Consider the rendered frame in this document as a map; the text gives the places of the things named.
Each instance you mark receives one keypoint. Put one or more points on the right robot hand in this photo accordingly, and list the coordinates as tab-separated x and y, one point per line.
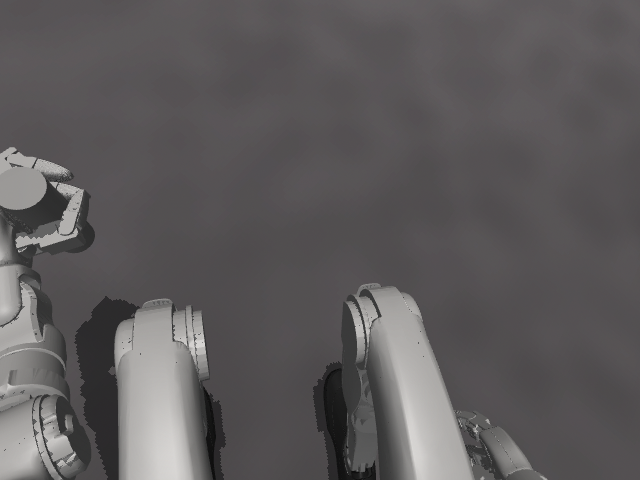
499	455

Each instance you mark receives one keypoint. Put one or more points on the left robot hand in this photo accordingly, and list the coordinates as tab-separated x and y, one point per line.
18	243

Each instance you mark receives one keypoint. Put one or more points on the can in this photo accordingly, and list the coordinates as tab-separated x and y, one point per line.
29	196

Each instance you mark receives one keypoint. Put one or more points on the left robot arm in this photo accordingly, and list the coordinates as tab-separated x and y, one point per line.
40	435

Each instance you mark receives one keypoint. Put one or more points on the right robot foot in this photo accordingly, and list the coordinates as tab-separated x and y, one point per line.
336	419

